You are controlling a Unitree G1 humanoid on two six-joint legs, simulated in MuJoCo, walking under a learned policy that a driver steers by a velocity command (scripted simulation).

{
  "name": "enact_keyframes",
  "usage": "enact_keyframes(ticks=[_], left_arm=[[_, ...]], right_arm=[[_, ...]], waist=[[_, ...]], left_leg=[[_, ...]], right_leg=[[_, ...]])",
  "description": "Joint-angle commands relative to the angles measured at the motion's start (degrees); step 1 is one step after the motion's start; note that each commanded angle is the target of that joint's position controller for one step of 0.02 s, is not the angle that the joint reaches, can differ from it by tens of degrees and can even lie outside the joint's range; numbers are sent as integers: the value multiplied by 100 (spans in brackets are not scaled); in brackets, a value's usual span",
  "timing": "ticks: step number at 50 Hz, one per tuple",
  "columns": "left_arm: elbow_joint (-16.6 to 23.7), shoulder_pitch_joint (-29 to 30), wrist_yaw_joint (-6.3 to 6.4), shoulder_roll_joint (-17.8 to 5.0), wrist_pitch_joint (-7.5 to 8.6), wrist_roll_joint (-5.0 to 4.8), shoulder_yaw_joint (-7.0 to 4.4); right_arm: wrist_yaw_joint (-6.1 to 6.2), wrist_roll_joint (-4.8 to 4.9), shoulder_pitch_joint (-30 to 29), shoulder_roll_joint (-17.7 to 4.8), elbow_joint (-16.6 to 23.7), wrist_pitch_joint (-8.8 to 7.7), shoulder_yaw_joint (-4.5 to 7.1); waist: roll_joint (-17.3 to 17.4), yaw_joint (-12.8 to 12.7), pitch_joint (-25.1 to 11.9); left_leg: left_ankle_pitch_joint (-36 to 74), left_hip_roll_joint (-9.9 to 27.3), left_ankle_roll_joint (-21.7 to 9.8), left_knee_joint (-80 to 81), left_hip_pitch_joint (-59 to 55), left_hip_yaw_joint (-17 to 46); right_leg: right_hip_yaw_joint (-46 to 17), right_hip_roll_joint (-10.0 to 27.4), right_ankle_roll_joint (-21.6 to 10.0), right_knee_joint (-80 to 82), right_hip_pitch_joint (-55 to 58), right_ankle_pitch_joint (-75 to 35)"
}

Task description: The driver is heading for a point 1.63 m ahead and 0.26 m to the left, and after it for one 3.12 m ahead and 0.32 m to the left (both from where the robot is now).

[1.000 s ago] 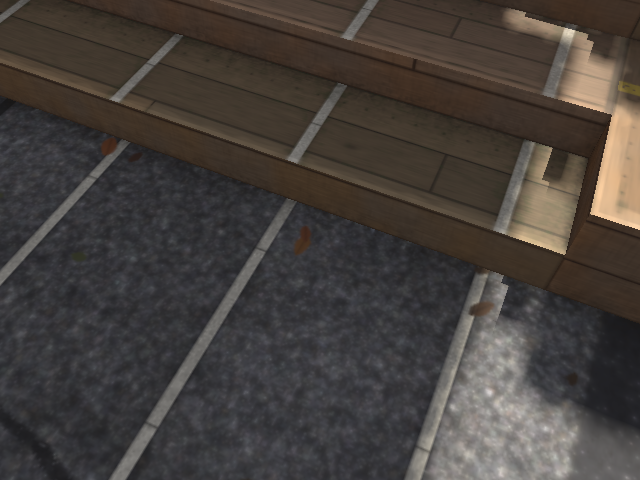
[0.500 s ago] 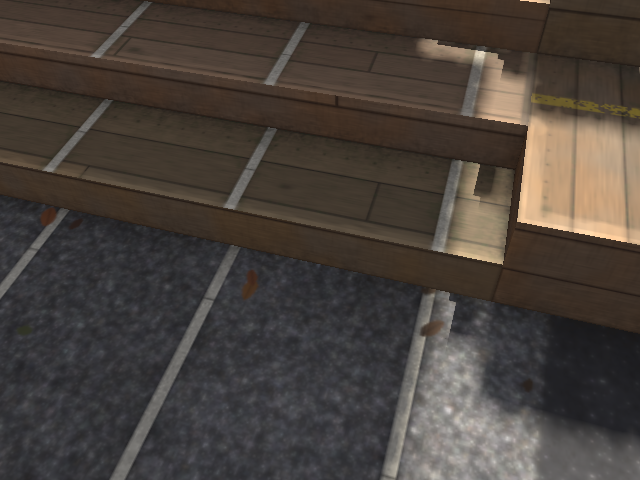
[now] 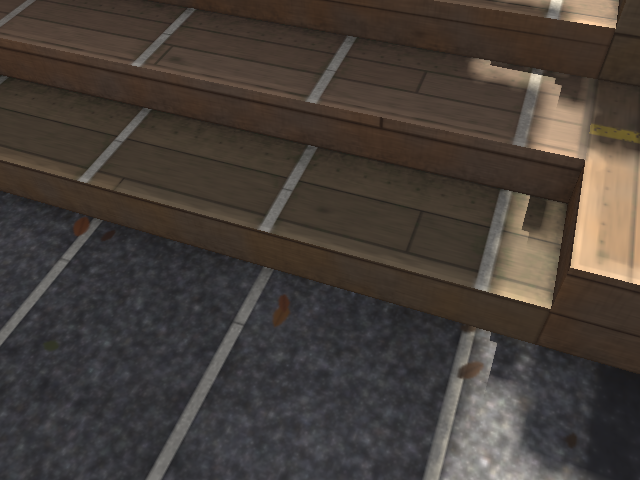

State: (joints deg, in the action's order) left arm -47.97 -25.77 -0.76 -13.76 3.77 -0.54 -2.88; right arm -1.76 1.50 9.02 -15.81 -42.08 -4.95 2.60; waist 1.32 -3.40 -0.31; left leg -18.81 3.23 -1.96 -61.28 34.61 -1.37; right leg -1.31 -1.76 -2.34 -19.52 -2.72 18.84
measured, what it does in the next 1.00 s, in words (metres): walks ahead: left foot, then right foot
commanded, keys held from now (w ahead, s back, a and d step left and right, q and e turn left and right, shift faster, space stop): w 1.00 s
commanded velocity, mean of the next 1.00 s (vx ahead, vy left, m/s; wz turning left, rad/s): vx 0.48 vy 0.00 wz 0.00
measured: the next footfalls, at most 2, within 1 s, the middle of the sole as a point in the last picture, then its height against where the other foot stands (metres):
left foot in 0.20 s outside the picture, level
right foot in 0.74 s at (383, 467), level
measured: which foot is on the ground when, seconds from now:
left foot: up 0.00-0.18, down 0.20-0.76, up 0.78-1.00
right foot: down 0.00-0.20, up 0.22-0.72, down 0.74-1.00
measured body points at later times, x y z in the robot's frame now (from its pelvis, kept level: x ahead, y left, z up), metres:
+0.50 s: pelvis +0.25 +0.08 +0.01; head +0.27 +0.09 +0.45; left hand +0.39 +0.34 -0.11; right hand +0.27 -0.19 -0.12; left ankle +0.25 +0.15 -0.74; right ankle +0.35 -0.08 -0.67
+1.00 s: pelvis +0.52 +0.03 +0.01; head +0.54 +0.02 +0.46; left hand +0.53 +0.30 -0.12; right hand +0.62 -0.23 -0.13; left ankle +0.56 +0.18 -0.67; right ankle +0.49 -0.04 -0.74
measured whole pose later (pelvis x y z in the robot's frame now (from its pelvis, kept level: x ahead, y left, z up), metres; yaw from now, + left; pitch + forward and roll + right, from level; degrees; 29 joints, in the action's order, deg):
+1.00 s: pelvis +0.52 +0.03 +0.01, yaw +1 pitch +0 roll -1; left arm -53.9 -20.2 -0.5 -13.6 5.2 0.6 -2.0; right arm -2.1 -2.5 12.2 -15.8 -49.8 -2.2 2.0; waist 2.9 -0.9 1.9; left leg -11.8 5.1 -1.5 -55.6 31.6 -0.4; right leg 4.3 -3.6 -4.4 -13.9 -4.4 10.2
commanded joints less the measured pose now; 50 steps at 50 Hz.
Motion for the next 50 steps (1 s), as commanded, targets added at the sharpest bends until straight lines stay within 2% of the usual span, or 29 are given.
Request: enact_keyframes(ticks=[1,4,7,8,9,10,11,12,13,14,15,16,18,19,20,22,26,32,35,36,37,38,39,40,42,43,44,46,50], left_arm=[[373,268,139,-777,-15,-35,-131],[270,40,174,-1177,56,-60,-234],[176,85,152,-1208,59,-98,-269],[163,108,149,-1248,35,-78,-287],[152,113,150,-1240,-5,-46,-285],[180,95,171,-1139,-32,11,-241],[323,-85,186,-702,-35,192,-91],[333,-949,132,-107,77,-23,63],[291,-326,91,-818,152,-169,-90],[481,361,70,-1066,183,-236,-160],[523,622,108,-992,191,-160,-138],[519,680,132,-931,162,-54,-158],[422,428,145,-784,38,-42,-155],[293,215,-39,-454,-114,485,-4],[323,256,-99,-344,-184,490,4],[469,773,-146,-440,-241,380,10],[674,1726,-165,-463,-192,296,65],[910,2602,-170,-483,-109,258,96],[854,2348,-119,-537,-25,275,69],[697,1867,-70,-560,27,300,36],[390,991,3,-740,99,366,-48],[241,-11,91,-1203,139,497,-174],[95,-242,96,-1745,86,420,-340],[99,142,62,-1280,43,259,-233],[143,792,15,-743,70,201,-90],[93,875,24,-623,102,179,-49],[18,912,38,-528,135,176,-14],[-158,744,36,-616,208,132,-34],[-458,500,36,-620,237,88,-26]], right_arm=[[-165,-81,-967,40,712,-105,-99],[-155,-13,-1227,-169,850,-71,-59],[-103,4,-1110,-509,889,-52,66],[-75,-19,-843,-633,833,-44,133],[-28,-32,-210,-795,659,-20,239],[34,-26,702,-966,409,16,340],[112,-85,1608,-1439,252,68,428],[1,-206,1581,-1617,204,23,390],[-13,-123,1214,-1049,272,-4,277],[-8,-80,824,-858,281,-19,216],[-21,-131,490,-809,302,-40,190],[-47,-211,274,-705,302,-71,170],[-49,-247,145,-561,249,-157,140],[-14,-386,580,-546,-41,-66,127],[-7,-366,703,-635,-120,-42,156],[-11,-303,806,-649,-210,-18,164],[-26,-236,1219,-692,-413,19,185],[70,-284,1726,-722,-730,40,184],[132,-292,1710,-827,-854,53,203],[143,-276,1654,-830,-892,63,192],[155,-254,1641,-726,-901,62,144],[136,-135,1488,-431,-619,19,24],[125,-110,1775,-173,-499,0,-23],[173,-280,1423,-699,-628,71,106],[101,-249,1116,-476,-623,59,56],[83,-309,1069,-435,-651,108,54],[49,-369,1148,-359,-709,172,25],[-12,-403,1071,-283,-717,240,10],[-73,-415,126,-202,-435,237,-45]], waist=[[-534,-9,512],[-731,-43,526],[-767,176,538],[-801,351,311],[-786,691,-123],[-705,1105,-667],[474,1252,-1497],[2056,680,-2285],[1145,848,-1459],[625,792,-625],[72,588,-314],[96,402,-133],[367,161,-190],[-127,48,-160],[38,21,-41],[222,119,229],[187,440,401],[234,735,486],[305,574,374],[237,329,149],[8,-9,-409],[-657,-433,-1224],[-1818,-249,-1381],[-764,-129,-759],[-408,161,-78],[-519,264,102],[-619,364,107],[-576,430,72],[-546,340,365]], left_leg=[[1161,113,188,1456,636,-91],[1936,-153,225,2530,-465,-115],[1860,-207,-45,2960,-673,6],[1711,-323,-170,2987,-1047,-82],[1577,-484,-326,2982,-1876,-223],[1502,-388,-478,2842,-3169,-141],[1185,901,-811,2827,-4729,1483],[-811,1927,-1632,4296,-5699,4643],[-1714,1757,-1375,4810,-5036,4666],[-1387,1601,-1160,4813,-4161,3693],[-522,1386,-1075,4854,-3347,3006],[121,1125,-1050,4941,-2766,2454],[565,888,-1088,5231,-2284,1913],[1275,830,-994,5215,-1800,1471],[1438,728,-1012,5283,-1669,1180],[1162,699,-1039,5520,-1690,1031],[1006,718,-1008,5663,-2323,941],[1753,885,-938,5259,-3343,830],[3012,991,-836,4640,-3631,800],[3859,850,-743,4013,-3565,619],[4092,573,-610,2981,-3172,368],[2820,209,-381,1313,-1860,49],[-834,-756,-236,-110,-87,-202],[-876,-411,-316,-481,352,366],[-76,20,-301,-141,84,416],[89,108,-231,17,-82,351],[233,145,-151,70,-259,313],[429,154,-41,103,-266,187],[1080,257,169,886,111,-56]], right_leg=[[-767,1116,-894,1071,-50,-2069],[-646,1258,-820,1335,-430,-1708],[-581,1539,-627,937,143,-2678],[-462,1502,-527,478,315,-3614],[-270,1339,-405,-361,265,-4461],[-100,1106,-241,-1550,-334,-4424],[115,647,-37,-3647,-1597,-2037],[-513,-256,149,-5293,-3150,1429],[-770,108,111,-5856,-3775,1178],[-536,396,24,-5755,-3976,580],[-430,680,10,-5458,-3672,58],[-423,860,15,-5136,-3401,-247],[-452,1025,50,-4839,-2914,-524],[-100,792,72,-4652,-2461,-469],[-18,783,103,-4492,-2489,-549],[36,884,181,-3954,-2909,-962],[139,853,263,-2617,-3206,-1635],[337,591,130,-1447,-3066,-1426],[478,336,-105,-997,-2415,-783],[564,152,-221,-614,-1677,-798],[409,219,-409,-393,-387,-901],[-1170,1531,-858,-190,1269,-114],[-3433,2670,-1435,436,2093,-13],[-3153,2408,-1302,472,1585,-40],[-1787,1867,-1005,713,534,-976],[-1396,1655,-876,842,210,-1410],[-1096,1480,-796,923,45,-1825],[-780,1400,-852,1007,-27,-2514],[-258,1187,-901,1235,-126,-2936]])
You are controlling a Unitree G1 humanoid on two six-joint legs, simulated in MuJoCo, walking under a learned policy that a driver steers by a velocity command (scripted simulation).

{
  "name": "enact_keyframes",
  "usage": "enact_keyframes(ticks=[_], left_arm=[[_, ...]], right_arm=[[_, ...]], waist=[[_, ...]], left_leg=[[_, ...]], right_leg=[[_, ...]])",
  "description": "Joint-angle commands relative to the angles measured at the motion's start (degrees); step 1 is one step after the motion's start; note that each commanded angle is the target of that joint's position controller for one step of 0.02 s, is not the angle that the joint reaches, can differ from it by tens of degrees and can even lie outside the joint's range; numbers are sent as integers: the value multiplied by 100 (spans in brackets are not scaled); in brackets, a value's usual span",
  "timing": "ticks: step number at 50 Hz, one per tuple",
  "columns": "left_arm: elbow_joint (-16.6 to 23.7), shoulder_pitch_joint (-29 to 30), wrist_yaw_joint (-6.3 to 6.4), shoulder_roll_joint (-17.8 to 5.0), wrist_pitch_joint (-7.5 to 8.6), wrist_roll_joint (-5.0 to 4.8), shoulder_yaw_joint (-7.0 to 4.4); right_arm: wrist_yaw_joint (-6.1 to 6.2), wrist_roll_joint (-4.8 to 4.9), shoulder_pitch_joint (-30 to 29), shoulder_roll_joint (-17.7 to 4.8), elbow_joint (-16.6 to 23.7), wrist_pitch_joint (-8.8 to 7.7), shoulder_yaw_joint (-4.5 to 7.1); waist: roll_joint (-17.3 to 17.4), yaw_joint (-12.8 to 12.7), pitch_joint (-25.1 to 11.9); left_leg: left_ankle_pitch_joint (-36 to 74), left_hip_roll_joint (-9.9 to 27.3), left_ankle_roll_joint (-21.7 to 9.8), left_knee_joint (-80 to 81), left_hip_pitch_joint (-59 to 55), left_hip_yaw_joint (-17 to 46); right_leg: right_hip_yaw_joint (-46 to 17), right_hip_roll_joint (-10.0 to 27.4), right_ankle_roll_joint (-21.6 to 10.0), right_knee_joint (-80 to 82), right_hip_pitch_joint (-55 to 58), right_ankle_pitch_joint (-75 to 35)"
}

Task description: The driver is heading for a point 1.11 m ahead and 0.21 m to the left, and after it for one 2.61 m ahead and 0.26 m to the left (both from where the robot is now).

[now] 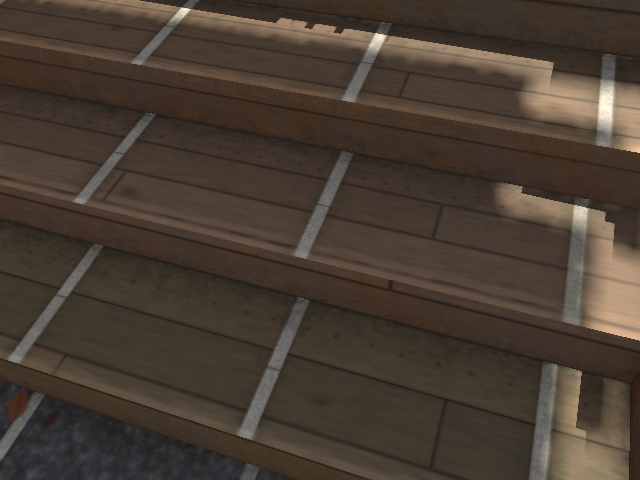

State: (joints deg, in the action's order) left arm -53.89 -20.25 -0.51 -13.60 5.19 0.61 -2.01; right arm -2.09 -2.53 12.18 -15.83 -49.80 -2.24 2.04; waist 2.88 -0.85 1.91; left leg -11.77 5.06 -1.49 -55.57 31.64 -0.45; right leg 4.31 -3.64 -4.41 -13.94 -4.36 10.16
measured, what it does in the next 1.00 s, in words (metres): climbs: left foot, then right foot 0.15 m higher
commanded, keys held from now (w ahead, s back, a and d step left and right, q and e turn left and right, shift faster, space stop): w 1.00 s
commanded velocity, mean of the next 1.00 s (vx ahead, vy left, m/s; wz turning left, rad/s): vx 0.50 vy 0.00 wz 0.00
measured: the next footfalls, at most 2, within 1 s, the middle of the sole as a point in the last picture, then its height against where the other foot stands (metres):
left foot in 0.22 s outside the picture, level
right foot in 0.82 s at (381, 396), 0.15 m higher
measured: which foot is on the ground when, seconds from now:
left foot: up 0.00-0.20, down 0.22-0.84, up 0.86-1.00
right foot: down 0.00-0.22, up 0.24-0.80, down 0.82-1.00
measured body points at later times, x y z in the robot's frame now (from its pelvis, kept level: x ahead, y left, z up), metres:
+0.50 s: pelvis +0.24 +0.05 -0.01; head +0.25 +0.07 +0.44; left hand +0.32 +0.29 -0.15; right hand +0.21 -0.20 -0.15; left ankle +0.24 +0.10 -0.75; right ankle +0.24 -0.08 -0.57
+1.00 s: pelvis +0.53 +0.00 +0.09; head +0.54 +0.00 +0.54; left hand +0.57 +0.25 -0.06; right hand +0.64 -0.24 -0.03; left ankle +0.48 +0.14 -0.43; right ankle +0.56 -0.05 -0.60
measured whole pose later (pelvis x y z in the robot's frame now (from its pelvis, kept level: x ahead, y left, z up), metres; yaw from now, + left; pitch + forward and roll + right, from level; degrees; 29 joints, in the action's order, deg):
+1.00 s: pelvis +0.53 +0.00 +0.09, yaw +1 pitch +2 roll -1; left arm -59.0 -17.4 0.3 -11.4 3.8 1.8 -2.0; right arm -0.1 -1.8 13.8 -11.2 -47.1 -3.3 1.9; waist 1.9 2.0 -2.2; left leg -8.8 -0.9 -7.8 -101.4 43.1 5.7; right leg 10.6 -3.3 -7.6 -48.4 -27.4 23.3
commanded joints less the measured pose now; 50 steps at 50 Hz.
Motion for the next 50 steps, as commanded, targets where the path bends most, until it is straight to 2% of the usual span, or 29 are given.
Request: enact_keyframes(ticks=[1,5,8,10,11,12,13,14,15,16,18,22,23,25,29,32,35,36,37,38,40,41,42,43,44,45,46,48,50], left_arm=[[73,-92,6,-630,89,-16,-106],[-121,-291,15,-811,84,26,-136],[-192,-169,54,-824,66,27,-136],[-198,-3,74,-797,13,34,-119],[-184,8,73,-740,-10,21,-84],[-54,-208,89,-458,-9,20,-1],[-127,-1043,77,-107,-53,-104,34],[-277,-763,104,-561,-129,87,-76],[-149,-226,41,-563,-109,143,-95],[-74,45,-5,-480,-76,128,-80],[-142,-12,-71,-259,-173,192,-46],[-107,159,-87,-42,-332,194,-42],[-66,284,-16,160,-403,173,-9],[348,1022,72,243,-447,144,47],[1188,2307,206,606,-394,106,316],[1862,2954,205,816,-400,81,582],[2147,2849,117,653,-471,83,672],[2145,2963,114,724,-466,80,702],[1974,2505,104,758,-474,-28,726],[1702,1937,136,678,-461,-128,689],[1300,474,191,228,-392,-170,425],[1082,-43,163,-154,-324,25,237],[798,-626,228,-895,-323,200,-10],[606,-694,280,-1202,-485,116,-195],[594,257,203,-1012,-391,33,-202],[391,613,139,-405,-304,3,-120],[94,533,108,110,-230,118,-16],[-294,518,55,746,-19,193,138],[-697,8,-5,539,89,97,77]], right_arm=[[-46,8,-448,-160,412,-42,-16],[19,77,-1089,-104,563,-71,-94],[84,67,-957,-259,534,-103,-52],[168,11,-19,-328,200,-151,11],[218,-55,781,-480,-92,-211,87],[283,-168,1778,-1008,-296,-252,220],[271,-49,1759,-1564,-364,-160,373],[218,159,1251,-1202,-267,-97,347],[189,199,602,-701,-127,-94,215],[164,178,287,-402,-92,-112,129],[208,166,403,-141,-293,-194,40],[191,144,1057,-246,-687,-357,49],[185,120,1535,-186,-886,-356,47],[186,125,1762,-105,-1020,-321,-8],[208,52,2355,30,-1364,-375,-180],[279,158,2322,127,-1584,-392,-315],[543,306,2190,-34,-1583,-315,-326],[576,357,2335,7,-1619,-276,-335],[548,368,1947,-52,-1383,-270,-346],[498,458,2025,-162,-1305,-288,-321],[400,442,1973,-783,-1263,-340,-93],[327,384,1775,-842,-1128,-389,6],[144,388,2109,-162,-827,-493,-54],[-38,161,1708,-257,-679,-496,92],[-75,24,1583,83,-271,-446,77],[-20,-68,985,266,29,-379,33],[69,-58,577,522,258,-275,-8],[203,66,798,833,408,-68,-125],[251,82,512,1036,678,1,-216]], waist=[[-712,43,193],[-764,-96,169],[-770,85,48],[-652,504,-355],[-394,803,-772],[418,990,-1329],[1688,506,-1726],[583,437,-1206],[171,291,-445],[-14,164,-67],[91,-29,41],[33,-61,-85],[297,88,-173],[83,156,201],[-108,324,575],[-234,153,667],[-309,25,467],[-300,164,355],[-371,-47,43],[67,-194,-576],[1180,-945,-1602],[1056,-1176,-1967],[-782,-898,-2278],[-1467,-921,-2563],[-883,-175,-1691],[-94,8,-611],[253,111,50],[-167,535,209],[-451,588,298]], left_leg=[[549,49,141,710,335,-215],[999,-237,27,1970,-350,-429],[729,-320,-252,2240,-637,-321],[489,-588,-469,2634,-1648,-425],[684,-535,-573,2924,-2685,-386],[952,814,-763,3060,-3964,1123],[1140,1960,-1469,3801,-4630,3414],[-431,1649,-1480,3974,-3998,3222],[-1368,1393,-1360,4210,-3194,2596],[-1351,1126,-1196,4550,-2614,2174],[-252,756,-1013,4703,-2192,1513],[1128,633,-1075,4472,-2277,920],[721,721,-1289,4401,-2479,1082],[-820,823,-1366,4486,-2538,1319],[-1244,1140,-1278,4401,-3023,1626],[-967,700,-875,4735,-2319,1086],[1013,693,-1046,5642,-2205,676],[2426,682,-1025,5685,-2555,412],[4514,498,-952,5396,-2337,-166],[7619,532,-1043,4762,-2347,-294],[10003,883,-916,2629,-3426,-169],[9070,701,-762,1193,-3232,-177],[4585,-235,-420,-1310,-1032,-51],[223,-1270,-298,-3710,-194,516],[234,-900,-356,-4669,531,991],[414,-598,-455,-4786,1043,644],[489,-433,-549,-4783,1407,621],[304,-502,-687,-5238,1723,833],[62,-539,-757,-5393,2682,950]], right_leg=[[-689,1292,-663,679,-5,-2160],[-488,1277,-495,496,73,-2776],[-566,1532,-401,25,502,-3539],[-445,1416,-314,-1202,521,-4429],[-284,1141,-218,-2261,112,-3893],[4,711,-109,-4082,-1023,-1541],[-179,-221,27,-5796,-2559,2144],[-786,190,-64,-6407,-2928,1809],[-713,443,-90,-6437,-3207,1229],[-651,640,-68,-6219,-3179,791],[-494,753,77,-6376,-2924,395],[-238,741,259,-7170,-3609,276],[-43,618,256,-8486,-4244,658],[-175,789,195,-9364,-5693,910],[-263,716,-84,-11222,-8163,1679],[132,758,-167,-10182,-7866,1708],[386,914,-143,-8095,-6420,1466],[456,857,-215,-7489,-5838,1534],[762,654,-311,-6433,-4450,1376],[1104,181,-356,-6071,-3026,1131],[722,-184,-473,-4936,-1740,1301],[-5,-55,-652,-4203,-928,1329],[-3431,1774,-1513,-2893,537,378],[-6092,2245,-1817,-532,382,164],[-5391,2363,-1711,-518,-496,1596],[-4618,2190,-1364,-631,-1479,2877],[-3656,2003,-1012,-774,-2197,2796],[-2421,1584,-630,-713,-2614,1756],[-1683,1361,-446,-629,-2172,1157]])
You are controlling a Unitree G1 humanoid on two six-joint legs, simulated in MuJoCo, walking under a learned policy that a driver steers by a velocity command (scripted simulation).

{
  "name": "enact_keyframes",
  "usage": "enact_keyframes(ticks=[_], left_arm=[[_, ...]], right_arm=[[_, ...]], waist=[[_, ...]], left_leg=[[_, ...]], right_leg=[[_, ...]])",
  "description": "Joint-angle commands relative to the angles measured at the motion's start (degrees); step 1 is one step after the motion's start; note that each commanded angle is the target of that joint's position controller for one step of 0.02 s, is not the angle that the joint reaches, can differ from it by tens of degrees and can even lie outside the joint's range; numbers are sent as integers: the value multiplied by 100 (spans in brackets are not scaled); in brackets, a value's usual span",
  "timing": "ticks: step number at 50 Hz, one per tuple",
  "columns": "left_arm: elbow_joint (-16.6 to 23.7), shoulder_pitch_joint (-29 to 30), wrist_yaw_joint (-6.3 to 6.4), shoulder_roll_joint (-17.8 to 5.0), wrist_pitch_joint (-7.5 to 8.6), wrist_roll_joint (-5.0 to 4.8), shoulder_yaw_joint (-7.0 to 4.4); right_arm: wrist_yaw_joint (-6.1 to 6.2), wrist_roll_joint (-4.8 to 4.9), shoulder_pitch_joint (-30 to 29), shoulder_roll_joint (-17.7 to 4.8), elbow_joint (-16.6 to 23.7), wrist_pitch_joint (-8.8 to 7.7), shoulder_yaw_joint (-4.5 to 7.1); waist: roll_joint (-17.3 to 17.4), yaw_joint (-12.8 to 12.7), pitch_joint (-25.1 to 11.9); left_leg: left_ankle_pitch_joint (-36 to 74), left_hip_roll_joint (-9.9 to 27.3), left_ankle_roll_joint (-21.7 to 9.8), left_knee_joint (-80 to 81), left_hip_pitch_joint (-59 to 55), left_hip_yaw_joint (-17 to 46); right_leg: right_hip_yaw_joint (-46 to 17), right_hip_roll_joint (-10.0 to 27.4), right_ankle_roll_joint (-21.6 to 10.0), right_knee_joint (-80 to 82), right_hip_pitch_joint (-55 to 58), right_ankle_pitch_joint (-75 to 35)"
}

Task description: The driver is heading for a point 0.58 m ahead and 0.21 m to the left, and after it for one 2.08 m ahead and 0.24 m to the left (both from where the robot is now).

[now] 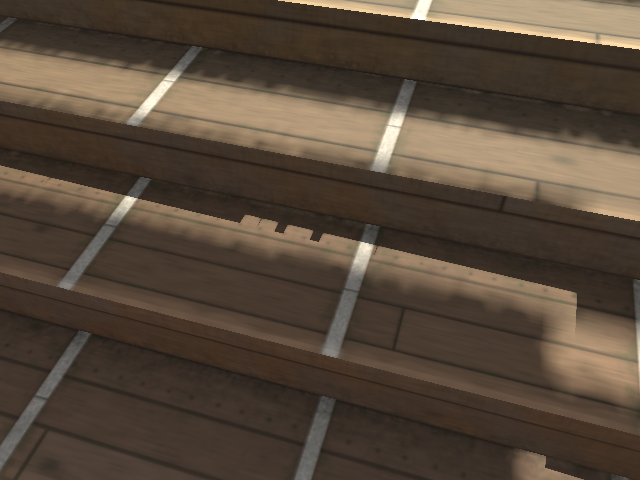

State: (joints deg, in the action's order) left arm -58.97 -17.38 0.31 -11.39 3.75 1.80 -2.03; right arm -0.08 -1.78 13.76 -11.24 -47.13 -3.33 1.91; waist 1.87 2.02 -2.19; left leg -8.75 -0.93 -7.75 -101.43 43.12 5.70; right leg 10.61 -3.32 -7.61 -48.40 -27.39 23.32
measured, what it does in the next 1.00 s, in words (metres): climbs, turning left: left foot 0.15 m higher, then right foot 0.15 m higher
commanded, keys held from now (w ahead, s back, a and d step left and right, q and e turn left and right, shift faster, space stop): w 0.18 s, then w+q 0.52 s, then w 0.30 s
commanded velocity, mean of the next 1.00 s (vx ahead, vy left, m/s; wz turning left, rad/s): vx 0.50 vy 0.00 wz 0.27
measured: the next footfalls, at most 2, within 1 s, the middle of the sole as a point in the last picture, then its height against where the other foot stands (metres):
left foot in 0.40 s outside the picture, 0.15 m higher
right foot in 0.82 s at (356, 298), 0.15 m higher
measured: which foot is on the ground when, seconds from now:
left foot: up 0.00-0.38, down 0.40-0.84, up 0.86-1.00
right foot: down 0.00-0.42, up 0.44-0.80, down 0.82-1.00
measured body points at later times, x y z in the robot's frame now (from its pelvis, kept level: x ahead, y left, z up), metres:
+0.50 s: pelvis +0.35 +0.03 +0.11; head +0.35 +0.02 +0.56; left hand +0.29 +0.27 -0.03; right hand +0.52 -0.19 +0.00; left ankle +0.41 +0.10 -0.55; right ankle +0.15 -0.10 -0.44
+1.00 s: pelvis +0.66 +0.02 +0.28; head +0.65 +0.01 +0.73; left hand +0.66 +0.27 +0.15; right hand +0.81 -0.21 +0.15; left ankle +0.57 +0.15 -0.27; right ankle +0.71 -0.07 -0.40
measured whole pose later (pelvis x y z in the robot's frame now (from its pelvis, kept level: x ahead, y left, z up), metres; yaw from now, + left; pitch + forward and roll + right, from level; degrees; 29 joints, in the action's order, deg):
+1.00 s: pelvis +0.66 +0.02 +0.28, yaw +16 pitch +6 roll -2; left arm -54.6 -13.6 -1.1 -11.3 3.9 2.7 0.1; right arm -3.7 -2.8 14.7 -15.3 -54.6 -5.0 1.9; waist 3.0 -2.0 -8.4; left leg -1.8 -4.4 -9.6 -93.5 45.6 11.4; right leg 6.7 -1.5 -3.6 -54.0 -35.1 25.0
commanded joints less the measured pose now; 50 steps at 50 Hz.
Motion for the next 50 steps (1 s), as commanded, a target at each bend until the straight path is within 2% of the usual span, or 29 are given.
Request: enact_keyframes(ticks=[1,4,10,11,12,14,15,16,18,19,20,21,22,23,24,26,27,29,31,34,38,41,42,43,44,45,46,48,50], left_arm=[[-172,-300,-111,133,267,-27,52],[-73,-442,-74,17,338,-128,89],[-420,-2045,65,-203,363,-25,75],[-1050,-3356,-319,491,175,1004,431],[-1077,-3413,-506,348,109,1058,403],[-581,-2102,-698,154,22,791,419],[-318,-1531,-715,-35,86,521,443],[-308,-1713,-685,-364,273,441,461],[-461,-2228,-605,-1319,475,150,244],[-506,-2138,-645,-1611,431,93,143],[-466,-1842,-772,-1921,379,314,-2],[-201,-2206,-882,-1137,355,781,124],[-118,-2007,-1015,-720,217,600,157],[125,-1226,-1055,-635,99,160,50],[432,-564,-873,-396,187,73,35],[1016,173,-620,84,105,444,255],[1187,230,-541,191,-26,413,353],[1258,16,-424,185,-186,219,413],[1488,633,-380,139,-67,31,494],[2048,1789,-310,41,45,65,575],[2606,2827,-324,-136,-265,138,541],[2343,1932,-335,-595,-318,20,385],[1946,644,-320,-940,-214,3,206],[1443,-645,-330,-1126,-143,53,121],[1159,-1701,-270,-1206,-203,341,36],[861,-1548,-226,-1160,10,299,65],[845,-470,-217,-930,87,137,58],[439,103,-179,296,68,103,315],[405,728,-64,689,161,11,419]], right_arm=[[52,30,319,427,469,137,-202],[-27,-10,-205,230,599,121,-166],[119,-2,-2217,635,1497,64,-406],[-96,150,-2613,263,1514,214,-515],[-170,116,-2502,236,1451,223,-467],[-351,-18,-2951,129,1424,394,-453],[-507,-6,-3218,77,1534,468,-417],[-614,87,-3247,205,1664,542,-425],[-625,118,-2476,-52,1402,524,-352],[-606,148,-1831,-200,1167,512,-285],[-475,279,-649,-424,808,469,-148],[-381,348,936,-829,185,423,-46],[-356,-47,2611,-1005,-478,419,22],[-261,-306,2962,-1174,-736,303,209],[-235,-223,2143,-1114,-934,82,196],[-309,-77,804,-94,-1108,-76,-104],[-405,-213,465,351,-1258,-57,-291],[-469,-110,-224,468,-1130,-250,-368],[-338,-387,407,185,-1285,-332,-347],[-344,-641,1488,-247,-1543,-318,-336],[-536,174,770,-805,-607,-580,-260],[-623,240,1300,-1540,-749,-586,116],[-660,-69,1683,-1095,-878,-566,103],[-721,-357,2620,-123,-997,-562,-109],[-760,-126,1670,-284,-909,-349,22],[-706,9,971,-209,-699,-319,32],[-543,83,703,-247,-724,-289,44],[-333,-101,251,-100,-511,-227,-98],[-244,-180,86,76,-435,-112,-199]], waist=[[-287,357,790],[-204,200,542],[-562,-508,649],[-773,-900,-443],[-734,-756,120],[-654,-380,151],[-713,-56,8],[-1023,173,-254],[-1269,421,-186],[-1293,568,-146],[-1402,865,-661],[-296,799,-2375],[854,1187,-2892],[405,1353,-1778],[147,809,-464],[-399,-69,-510],[-576,-493,-407],[-203,-988,44],[137,-657,-26],[-298,-242,-17],[346,-492,-239],[945,-540,-556],[315,-650,-1610],[-1440,-608,-3049],[-2002,-1477,-2109],[-1482,-1287,-775],[-969,-844,-43],[121,-349,-381],[-119,77,-358]], left_leg=[[-256,111,-83,-161,1635,205],[558,207,191,665,1519,-430],[-1490,511,145,-834,4481,-1228],[-153,370,-563,-420,5450,-35],[316,292,-700,-99,6140,-18],[150,608,-805,1141,3886,-1096],[-28,384,-776,1666,1782,-1799],[10,49,-461,1561,237,-1900],[-769,-523,-83,3106,-424,-2099],[-742,-746,-79,4074,-747,-2164],[-506,-815,-181,4623,-2260,-1601],[1506,-215,-1082,4522,-5513,607],[1338,1146,-2202,6638,-6598,3898],[260,1225,-1750,7541,-5275,4540],[-178,1121,-1457,7489,-4164,4026],[-157,939,-1378,7458,-3227,2869],[54,757,-1137,7614,-2628,2206],[309,459,-748,7966,-1332,963],[-392,195,-688,8180,-1026,756],[-848,50,-490,8254,-1115,980],[2938,608,-901,9100,288,1039],[7791,1231,-708,7771,-4002,946],[8033,904,-442,6119,-3712,637],[4413,190,-121,4633,-1412,767],[-180,-913,146,1929,566,1235],[313,-690,7,431,1847,1407],[849,-472,-81,10,2151,1134],[931,-173,-295,53,2025,943],[458,144,-270,577,1941,766]], right_leg=[[-1984,1245,-72,3013,109,-269],[-1473,1061,39,3318,278,-1484],[-1916,1403,-210,3556,2788,-1624],[-2571,1808,-467,3136,4058,-1594],[-2304,1944,-405,3327,4684,-1698],[-1222,1812,-487,4565,2820,-2620],[-614,1510,-476,4704,1293,-4859],[-446,1625,-521,4362,654,-7918],[-380,1873,-78,3410,1878,-10224],[-367,2018,4,2868,2538,-11042],[-448,2019,170,1704,2121,-11759],[-940,1661,488,-347,149,-9658],[-1382,-41,818,-3256,-1289,-1307],[-2608,-344,333,-5822,-2320,-2033],[-2547,-199,172,-6956,-3439,-2059],[-2503,-52,-196,-7498,-3966,-1734],[-2310,125,-418,-7580,-4134,-1897],[-1837,468,-443,-7205,-4034,-1167],[-1451,395,-329,-7746,-4278,-639],[-1173,630,-161,-6479,-4410,-1322],[-74,394,757,-3597,-480,-498],[-232,-108,509,-942,-1345,-281],[-1183,236,-86,-1090,438,-2259],[-4217,1415,-1549,187,3158,-2285],[-6509,1927,-1867,1983,3294,-343],[-6166,1807,-1152,2219,2371,2084],[-5363,1825,-1116,1991,1282,1790],[-4040,1732,-915,1874,798,260],[-3170,1420,-621,2334,406,-218]])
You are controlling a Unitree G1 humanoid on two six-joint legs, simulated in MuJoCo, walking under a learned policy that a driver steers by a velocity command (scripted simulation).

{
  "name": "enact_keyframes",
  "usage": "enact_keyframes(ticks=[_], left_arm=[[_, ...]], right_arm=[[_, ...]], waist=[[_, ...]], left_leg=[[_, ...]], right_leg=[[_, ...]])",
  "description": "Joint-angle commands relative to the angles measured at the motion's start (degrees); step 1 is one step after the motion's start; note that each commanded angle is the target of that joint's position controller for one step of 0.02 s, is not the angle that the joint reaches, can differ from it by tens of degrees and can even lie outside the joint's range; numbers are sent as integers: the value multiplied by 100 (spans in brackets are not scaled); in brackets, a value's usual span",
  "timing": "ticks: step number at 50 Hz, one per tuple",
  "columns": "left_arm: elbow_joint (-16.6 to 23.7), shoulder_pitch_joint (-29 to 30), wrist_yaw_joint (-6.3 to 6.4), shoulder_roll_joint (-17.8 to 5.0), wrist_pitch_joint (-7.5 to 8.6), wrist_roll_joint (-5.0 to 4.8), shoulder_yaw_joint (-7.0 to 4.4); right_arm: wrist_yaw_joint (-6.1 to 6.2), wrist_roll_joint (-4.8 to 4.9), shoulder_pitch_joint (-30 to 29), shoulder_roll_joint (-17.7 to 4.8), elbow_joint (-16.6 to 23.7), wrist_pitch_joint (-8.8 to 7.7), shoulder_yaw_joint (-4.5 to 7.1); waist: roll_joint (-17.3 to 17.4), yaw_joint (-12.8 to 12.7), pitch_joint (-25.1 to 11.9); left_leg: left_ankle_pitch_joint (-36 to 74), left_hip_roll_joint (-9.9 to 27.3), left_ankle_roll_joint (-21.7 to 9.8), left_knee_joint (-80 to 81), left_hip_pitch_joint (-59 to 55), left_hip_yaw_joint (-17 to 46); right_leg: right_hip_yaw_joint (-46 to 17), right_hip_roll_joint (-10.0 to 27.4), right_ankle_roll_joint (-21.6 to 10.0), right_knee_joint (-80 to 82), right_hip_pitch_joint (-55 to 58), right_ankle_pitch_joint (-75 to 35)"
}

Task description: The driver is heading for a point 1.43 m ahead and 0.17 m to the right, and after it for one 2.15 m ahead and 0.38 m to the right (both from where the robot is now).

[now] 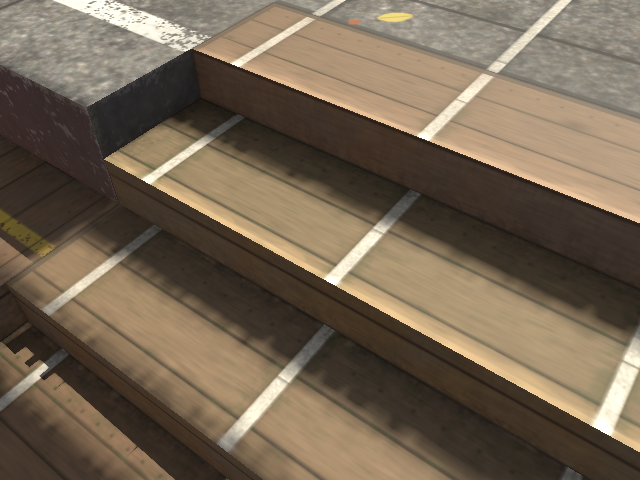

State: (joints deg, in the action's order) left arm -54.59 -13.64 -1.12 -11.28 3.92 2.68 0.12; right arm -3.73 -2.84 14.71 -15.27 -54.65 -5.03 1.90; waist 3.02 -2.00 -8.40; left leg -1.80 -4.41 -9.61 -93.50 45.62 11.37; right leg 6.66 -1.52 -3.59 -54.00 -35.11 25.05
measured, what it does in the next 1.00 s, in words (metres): climbs: left foot, then right foot 0.15 m higher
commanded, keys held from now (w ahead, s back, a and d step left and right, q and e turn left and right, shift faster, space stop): w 1.00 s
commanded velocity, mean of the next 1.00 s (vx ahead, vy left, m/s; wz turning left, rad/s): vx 0.50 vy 0.00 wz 0.04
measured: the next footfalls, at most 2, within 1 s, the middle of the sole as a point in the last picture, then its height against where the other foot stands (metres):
left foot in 0.38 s outside the picture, level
right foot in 0.78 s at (392, 443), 0.15 m higher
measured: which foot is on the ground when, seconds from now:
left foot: up 0.00-0.36, down 0.38-0.78, up 0.80-1.00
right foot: down 0.00-0.36, up 0.38-0.76, down 0.78-1.00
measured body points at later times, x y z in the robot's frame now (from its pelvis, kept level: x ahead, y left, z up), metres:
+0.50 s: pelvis +0.28 +0.04 +0.05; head +0.28 +0.04 +0.50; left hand +0.33 +0.29 -0.09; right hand +0.35 -0.21 -0.08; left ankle +0.30 +0.13 -0.68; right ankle +0.16 -0.07 -0.45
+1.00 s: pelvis +0.52 -0.01 +0.18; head +0.50 -0.03 +0.63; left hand +0.51 +0.23 +0.04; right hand +0.68 -0.22 +0.07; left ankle +0.53 +0.14 -0.34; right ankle +0.52 -0.07 -0.53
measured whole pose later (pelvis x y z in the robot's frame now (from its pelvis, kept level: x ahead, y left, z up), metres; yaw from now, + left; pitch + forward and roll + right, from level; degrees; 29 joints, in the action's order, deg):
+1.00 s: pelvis +0.52 -0.01 +0.18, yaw +1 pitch +2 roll +0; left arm -58.9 -24.0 -0.4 -10.7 4.0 1.4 -2.9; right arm -0.4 -2.3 11.4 -7.5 -39.5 -2.8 1.6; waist 2.0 2.1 -4.8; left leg -7.1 -0.1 -6.1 -102.0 53.3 5.0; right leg 7.1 -2.6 -6.1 -42.7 -21.9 23.1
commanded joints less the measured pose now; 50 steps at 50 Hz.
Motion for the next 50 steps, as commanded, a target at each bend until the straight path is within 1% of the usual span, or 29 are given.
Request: enact_keyframes(ticks=[1,3,6,10,14,15,17,18,19,20,21,23,25,28,30,32,35,36,37,38,39,40,41,42,43,44,45,46,50], left_arm=[[-119,437,136,636,167,-24,190],[-320,40,93,324,156,230,136],[-191,-74,-68,-27,281,297,118],[-428,-1108,-151,-161,295,224,145],[-499,-1162,-256,-675,373,66,-34],[-464,-1547,148,-635,341,-222,-152],[-522,-1600,341,-848,286,-257,-257],[-338,-1461,293,-798,312,-339,-272],[-56,-897,262,-566,385,-373,-283],[70,-1549,267,127,379,-620,-221],[106,-1164,236,-103,380,-522,-289],[707,194,189,111,349,-318,-270],[1189,809,182,601,162,-179,-132],[2057,1523,277,1191,-94,-179,218],[2493,1690,267,853,-115,-246,287],[2348,1478,274,304,-257,-227,173],[2105,985,337,552,-315,-242,275],[1956,718,393,523,-330,-386,244],[1747,264,403,419,-288,-411,179],[1690,-89,397,211,-172,-352,91],[1566,-328,407,-99,-110,-239,-53],[1393,-879,438,-854,-89,-51,-286],[1180,-1002,445,-1362,-235,-181,-525],[1240,-60,348,-1120,-220,-210,-480],[1101,430,235,-722,-137,-202,-426],[785,382,171,-386,-47,-166,-359],[500,225,126,153,27,-115,-222],[246,12,68,350,87,-84,-179],[-173,-667,49,124,203,-163,-248]], right_arm=[[111,-21,-102,457,333,68,-232],[72,31,-775,230,678,-17,-240],[-190,-125,-1002,53,677,18,-186],[-211,-137,-1652,216,860,190,-245],[-76,-73,-2224,138,1330,497,-148],[83,159,-1613,273,1185,274,-178],[244,195,-162,187,736,-74,-51],[353,107,573,-264,464,-142,125],[367,28,1210,-775,317,-193,285],[396,-109,1496,-1451,220,-87,455],[396,104,1461,-995,327,8,436],[344,81,933,-124,186,44,227],[371,116,1189,314,-170,14,99],[356,82,1456,512,-561,-105,-43],[336,133,656,316,-435,-132,-118],[448,205,510,118,-220,-181,-185],[505,429,816,-415,-198,-197,2],[544,507,1194,-537,-251,-182,48],[563,451,1342,-606,-240,-154,92],[519,402,1279,-695,-132,-154,156],[468,322,1305,-573,-7,-159,190],[345,373,1354,-67,430,-189,167],[120,145,1020,223,658,-130,226],[66,-103,1122,549,833,-64,188],[122,-168,661,617,1159,-36,134],[241,-123,310,747,1430,7,73],[330,-20,347,774,1494,76,40],[358,46,510,926,1519,160,-46],[324,28,-190,962,1790,328,-186]], waist=[[-494,488,271],[-217,392,257],[-507,361,430],[-566,-133,631],[-881,9,945],[-463,-4,1103],[-804,646,523],[-804,833,6],[-509,1116,59],[1083,703,-774],[430,919,-1392],[118,663,-203],[80,408,332],[126,88,1087],[-52,-478,1532],[-319,-446,1386],[-208,-371,618],[293,-361,168],[578,-513,-218],[765,-668,-525],[840,-719,-688],[-634,-691,-787],[-1679,-699,-658],[-971,21,-66],[-543,340,860],[-503,502,1350],[-343,699,1436],[-490,815,1400],[-410,702,1444]], left_leg=[[-526,475,-73,-361,1884,30],[-162,630,-64,264,2034,-330],[778,1041,210,1220,927,-979],[911,1097,358,3078,539,-1401],[119,728,520,4662,-373,-1632],[-1135,306,491,5261,-762,-2299],[-358,46,322,6671,-2582,-2109],[-29,538,254,6221,-4436,-1678],[1952,1545,231,6750,-5190,-371],[5688,3167,-935,6498,-7066,1473],[4025,2920,-1326,6823,-6757,1664],[966,2399,-885,7421,-5446,963],[-389,2205,-521,7710,-4535,476],[-1639,2326,-142,8036,-3484,208],[-2363,1881,164,8949,-1655,-621],[-645,1577,-178,9701,-960,-1060],[3169,1366,-130,9300,-2380,-1832],[5778,1483,-241,8538,-3305,-1835],[7392,1738,-229,7650,-4089,-1717],[7622,1791,-136,6614,-4655,-1713],[6913,1672,-13,5314,-4459,-1614],[4180,1017,340,3179,-2391,-1452],[-910,-4,557,897,-1007,-890],[-740,260,536,-690,-237,-165],[-325,446,498,-1329,184,-488],[-244,559,405,-1553,588,-618],[-285,563,356,-1563,648,-527],[-547,493,304,-1455,861,-396],[-517,514,404,-375,1363,-805]], right_leg=[[-2443,1129,-1012,3073,1124,-510],[-1790,994,-866,3354,1190,-864],[-1125,998,-871,3807,732,-1892],[-816,1197,-975,3898,1691,-2410],[-935,1644,-1108,3872,2856,-4810],[-836,1401,-647,3673,3341,-5400],[-724,1256,-374,1790,3738,-7057],[-644,1018,-311,671,2491,-5744],[-363,538,-230,-651,1296,-3524],[-258,-285,98,-3367,-671,261],[-806,-12,38,-4457,-1098,-132],[-602,174,-37,-5856,-2134,-289],[-612,266,-271,-7243,-3024,70],[-1163,184,-646,-8781,-4640,563],[-791,451,-486,-6316,-3383,41],[8,464,-174,-4892,-1752,-852],[328,414,-393,-2688,84,-621],[547,50,-412,-2290,431,-94],[634,-200,-443,-1978,664,240],[547,-394,-463,-948,979,453],[-188,-355,-621,-316,1453,894],[-3389,1160,-1250,1261,2472,1258],[-6476,1780,-1419,4231,2620,1761],[-6556,2065,-1257,4328,1920,3236],[-5638,1895,-939,4053,953,3361],[-4294,1712,-780,3634,342,2376],[-3218,1377,-577,3385,94,1305],[-2443,1157,-396,3294,260,752],[-1389,841,-406,3625,598,-209]])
